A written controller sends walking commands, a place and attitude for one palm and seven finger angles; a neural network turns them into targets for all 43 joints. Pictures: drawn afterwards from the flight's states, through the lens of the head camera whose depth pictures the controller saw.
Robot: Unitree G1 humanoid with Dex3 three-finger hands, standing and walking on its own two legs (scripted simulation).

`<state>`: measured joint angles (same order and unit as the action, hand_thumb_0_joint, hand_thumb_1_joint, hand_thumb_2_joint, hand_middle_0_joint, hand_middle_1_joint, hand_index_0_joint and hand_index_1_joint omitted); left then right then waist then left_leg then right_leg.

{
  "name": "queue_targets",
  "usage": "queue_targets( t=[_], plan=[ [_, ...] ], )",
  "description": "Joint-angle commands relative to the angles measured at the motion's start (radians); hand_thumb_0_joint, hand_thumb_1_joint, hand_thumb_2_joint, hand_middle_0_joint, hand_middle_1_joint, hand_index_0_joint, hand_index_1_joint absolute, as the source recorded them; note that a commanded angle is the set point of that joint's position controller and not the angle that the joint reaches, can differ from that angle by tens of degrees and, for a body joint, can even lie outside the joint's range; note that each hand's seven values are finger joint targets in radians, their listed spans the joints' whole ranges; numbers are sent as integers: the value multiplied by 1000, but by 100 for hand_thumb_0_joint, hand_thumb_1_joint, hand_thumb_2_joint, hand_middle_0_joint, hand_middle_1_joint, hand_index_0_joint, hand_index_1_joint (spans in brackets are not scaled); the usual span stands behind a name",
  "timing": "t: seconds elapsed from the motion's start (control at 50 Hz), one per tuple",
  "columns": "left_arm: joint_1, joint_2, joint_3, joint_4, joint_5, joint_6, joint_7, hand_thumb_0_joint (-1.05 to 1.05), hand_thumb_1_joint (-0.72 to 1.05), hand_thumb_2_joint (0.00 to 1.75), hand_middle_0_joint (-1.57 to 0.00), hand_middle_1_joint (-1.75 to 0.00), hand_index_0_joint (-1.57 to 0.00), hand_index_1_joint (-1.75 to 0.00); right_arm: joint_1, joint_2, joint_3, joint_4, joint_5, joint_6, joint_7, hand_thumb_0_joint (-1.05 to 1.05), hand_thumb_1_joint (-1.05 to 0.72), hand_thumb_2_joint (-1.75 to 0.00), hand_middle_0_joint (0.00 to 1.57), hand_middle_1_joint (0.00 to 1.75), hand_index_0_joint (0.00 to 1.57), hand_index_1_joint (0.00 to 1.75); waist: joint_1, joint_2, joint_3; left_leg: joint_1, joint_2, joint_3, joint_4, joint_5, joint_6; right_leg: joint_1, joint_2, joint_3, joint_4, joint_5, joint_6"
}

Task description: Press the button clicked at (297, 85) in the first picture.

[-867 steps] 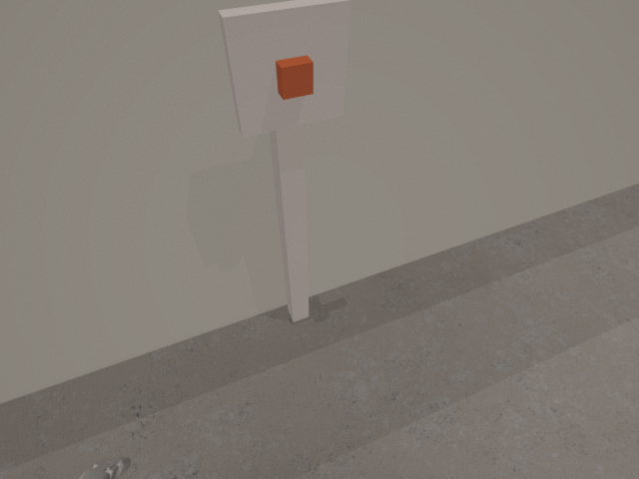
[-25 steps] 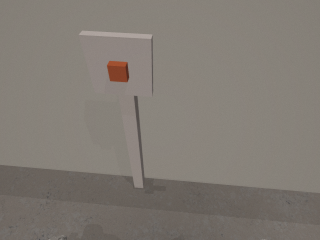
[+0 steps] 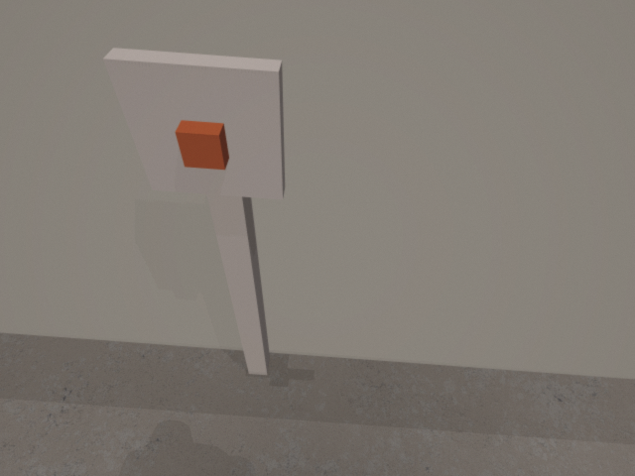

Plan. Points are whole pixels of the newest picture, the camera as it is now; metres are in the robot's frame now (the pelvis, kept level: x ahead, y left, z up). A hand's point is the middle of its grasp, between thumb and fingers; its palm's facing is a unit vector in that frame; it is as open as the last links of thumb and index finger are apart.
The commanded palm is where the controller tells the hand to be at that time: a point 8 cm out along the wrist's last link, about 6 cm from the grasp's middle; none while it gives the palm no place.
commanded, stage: come to a stop and stand still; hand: left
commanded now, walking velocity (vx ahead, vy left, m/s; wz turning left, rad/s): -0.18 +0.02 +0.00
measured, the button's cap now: (204, 144) +0.49 +0.19 +0.16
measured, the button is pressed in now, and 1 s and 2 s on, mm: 0 0 0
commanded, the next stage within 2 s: look again from close up in 0.84 s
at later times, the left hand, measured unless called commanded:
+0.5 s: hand out of the picture +0.02 +0.19 -0.15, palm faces -0.02 -0.97 -0.26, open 7.4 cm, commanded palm none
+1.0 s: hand out of the picture -0.11 +0.18 -0.16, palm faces -0.02 -0.98 -0.22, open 7.4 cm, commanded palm none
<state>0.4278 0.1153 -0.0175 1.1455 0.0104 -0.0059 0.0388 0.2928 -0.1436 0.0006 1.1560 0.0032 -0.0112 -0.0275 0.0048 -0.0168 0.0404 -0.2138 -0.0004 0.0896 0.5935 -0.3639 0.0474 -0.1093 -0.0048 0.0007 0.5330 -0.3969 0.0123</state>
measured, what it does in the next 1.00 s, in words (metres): shifts its weight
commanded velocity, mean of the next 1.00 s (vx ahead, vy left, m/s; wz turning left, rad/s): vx -0.02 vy -0.01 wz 0.00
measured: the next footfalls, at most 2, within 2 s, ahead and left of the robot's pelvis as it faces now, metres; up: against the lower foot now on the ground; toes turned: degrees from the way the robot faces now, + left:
none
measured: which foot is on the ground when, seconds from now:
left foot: down 0.00-1.00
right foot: down 0.00-1.00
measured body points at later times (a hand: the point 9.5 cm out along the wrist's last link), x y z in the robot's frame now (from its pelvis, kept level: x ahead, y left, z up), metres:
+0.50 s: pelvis -0.05 +0.00 +0.01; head -0.06 -0.01 +0.46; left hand +0.03 +0.24 -0.13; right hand -0.01 -0.24 -0.14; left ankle -0.03 +0.08 -0.73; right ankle -0.08 -0.13 -0.73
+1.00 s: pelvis -0.08 +0.00 +0.01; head -0.07 +0.00 +0.46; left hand -0.10 +0.23 -0.15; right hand -0.08 -0.25 -0.14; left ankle -0.03 +0.08 -0.73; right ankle -0.07 -0.13 -0.73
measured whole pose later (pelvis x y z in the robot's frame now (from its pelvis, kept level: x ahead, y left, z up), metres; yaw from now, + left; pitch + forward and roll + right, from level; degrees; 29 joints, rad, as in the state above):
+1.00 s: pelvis -0.08 +0.00 +0.01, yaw +0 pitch -2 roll -1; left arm 0.34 0.18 -0.03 1.11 0.02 -0.03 0.05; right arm 0.27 -0.22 -0.01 1.11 -0.01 0.00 -0.01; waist -0.01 0.02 0.04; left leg -0.26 0.01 0.10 0.45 -0.16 0.03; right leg -0.17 0.00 -0.04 0.40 -0.21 0.00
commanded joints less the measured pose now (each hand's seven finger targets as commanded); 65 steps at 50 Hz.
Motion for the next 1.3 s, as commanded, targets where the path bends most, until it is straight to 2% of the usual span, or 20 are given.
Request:
queue_targets(
  t=[0.0, 0.08, 0.14, 0.22, 0.24, 0.3, 0.34, 0.42, 0.52, 0.66, 0.9, 0.92, 0.94, 0.96, 0.98, 1.0, 1.06, 1.1, 1.16, 1.28],
  plan=[
    [29, 169, 40, -68, -3, -16, 30, 0, 90, 90, -20, -30, -20, -30, 43, -165, -43, -49, 4, -19, -31, 0, -90, -90, 20, 30, 20, 30, -18, 74, -41, 164, 132, -87, -63, 920, 9, -61, -86, 31, -26, 671, -27],
    [12, 127, 43, -99, 0, 0, 34, 0, 90, 90, -20, -30, -20, -30, 53, -128, -55, -75, -3, -4, -31, 0, -90, -90, 20, 30, 20, 30, -24, 43, -58, 183, 142, -87, -75, 929, 9, -92, -85, 21, 4, 653, -18],
    [-30, 115, 47, -134, 5, 4, 30, 0, 90, 90, -20, -30, -20, -30, 42, -138, -65, -91, -9, -3, -27, 0, -90, -90, 20, 30, 20, 30, -22, 38, -74, 199, 173, -115, -106, 923, 33, -120, -66, 11, 24, 483, -12],
    [-71, 111, 52, -161, 6, 12, 19, 0, 90, 90, -20, -30, -20, -30, 0, -146, -63, -110, -15, -9, -22, 0, -90, -90, 20, 30, 20, 30, -2, 105, -52, 162, 216, -163, -171, 854, 70, -130, -49, -7, 7, 178, -10],
    [-74, 125, 54, -156, 7, 11, 19, 0, 90, 90, -20, -30, -20, -30, -20, -153, -63, -114, -13, -10, -19, 0, -90, -90, 20, 30, 20, 30, 7, 118, -62, 129, 205, -160, -174, 791, 63, -90, -55, -1, -23, 217, -13],
    [-96, 180, 52, -151, 12, 2, 15, 0, 90, 90, -20, -30, -20, -30, -58, -147, -58, -127, -10, -3, -4, 0, -90, -90, 20, 30, 20, 30, 3, -10, -54, 34, 124, -113, -168, 427, -4, -31, -118, 72, -120, 447, -43],
    [-136, 200, 51, -158, 10, -7, 12, 0, 90, 90, -20, -30, -20, -30, -69, -156, -57, -121, -12, 0, 2, 0, -90, -90, 20, 30, 20, 30, -9, -61, -65, 55, 114, -108, -183, 364, -16, -42, -123, 80, -123, 479, -52],
    [-181, 222, 46, -156, 8, -9, 4, 0, 90, 90, -20, -30, -20, -30, -92, -190, -51, -104, -12, -4, 11, 0, -90, -90, 20, 30, 20, 30, -7, -6, 3, 39, 125, -132, -276, 207, -15, -89, -104, 81, -184, 257, -42],
    [-172, 227, 41, -135, 11, -7, -2, 0, 90, 90, -20, -30, -20, -30, -86, -205, -46, -86, -15, 1, 17, 0, -90, -90, 20, 30, 20, 30, -7, 5, 69, -8, 123, -159, -349, 4, -17, -136, -94, 86, -241, 82, -40],
    [-135, 225, 39, -113, 10, -14, -5, 0, 90, 90, -20, -30, -20, -30, -49, -213, -45, -75, -15, 3, 17, 0, -90, -90, 20, 30, 20, 30, -14, 6, 33, 20, 120, -157, -339, -1, -19, -159, -100, 98, -274, 25, -43],
    [-72, 206, 28, -67, 7, -19, -5, 0, 90, 90, -20, -30, -20, -30, -15, -212, -38, -56, -12, -2, 11, 0, -90, -90, 20, 30, 20, 30, -11, 23, 35, 18, 128, -164, -346, 23, -18, -152, -99, 90, -262, 79, -49],
    [-13, 157, 6, -53, 23, -36, 32, 0, 90, 90, -20, -30, -20, -30, -96, -164, -14, -126, -16, -16, 21, 0, -90, -90, 20, 30, 20, 30, 24, 11, 101, -81, 116, -62, -123, 110, -56, -166, -144, 85, -245, 214, -34],
    [-41, 202, 11, -56, 15, -50, 25, 0, 90, 90, -20, -30, -20, -30, -81, -144, -9, -159, -11, -15, 26, 0, -90, -90, 20, 30, 20, 30, -19, 0, 53, -9, 86, -89, -133, 138, -61, -216, -190, 133, -260, 213, -59],
    [-72, 200, 10, -90, 5, -50, 22, 0, 90, 90, -20, -30, -20, -30, 19, -111, -1, -150, -19, -10, 25, 0, -90, -90, 20, 30, 20, 30, -48, -53, -38, 22, 81, -101, -133, 141, -47, -169, -177, 124, -230, 117, -72],
    [-86, 196, 12, -99, 1, -46, 17, 0, 90, 90, -20, -30, -20, -30, 28, -129, -4, -146, -22, -8, 24, 0, -90, -90, 20, 30, 20, 30, -42, -55, -65, 36, 79, -103, -128, 158, -41, -172, -157, 115, -220, 82, -73],
    [-97, 195, 14, -110, 1, -39, 14, 0, 90, 90, -20, -30, -20, -30, 38, -138, -8, -153, -21, -7, 22, 0, -90, -90, 20, 30, 20, 30, -48, -30, -58, 33, 84, -109, -139, 160, -37, -188, -145, 97, -205, 58, -75],
    [-79, 173, 18, -129, 7, -19, 8, 0, 90, 90, -20, -30, -20, -30, 22, -152, -14, -175, -25, -4, 17, 0, -90, -90, 20, 30, 20, 30, -25, 63, 24, -71, 115, -176, -218, 45, -15, -209, -88, 47, -137, 22, -65],
    [-48, 152, 16, -133, 10, -13, 6, 0, 90, 90, -20, -30, -20, -30, 9, -159, -19, -190, -25, -5, 15, 0, -90, -90, 20, 30, 20, 30, -8, 20, 46, -135, 126, -208, -263, -35, -1, -184, -70, 29, -106, 46, -57],
    [-33, 144, 18, -143, 12, -12, 5, 0, 90, 90, -20, -30, -20, -30, 3, -154, -21, -189, -24, -12, 14, 0, -90, -90, 20, 30, 20, 30, 5, 12, 25, -151, 134, -218, -284, -31, 9, -142, -69, 12, -86, 105, -51],
    [-36, 146, 21, -153, 12, -14, 4, 0, 90, 90, -20, -30, -20, -30, -1, -156, -25, -178, -21, -19, 15, 0, -90, -90, 20, 30, 20, 30, 3, 30, 4, -106, 132, -206, -293, 15, 8, -134, -78, 15, -100, 154, -44]
  ],
)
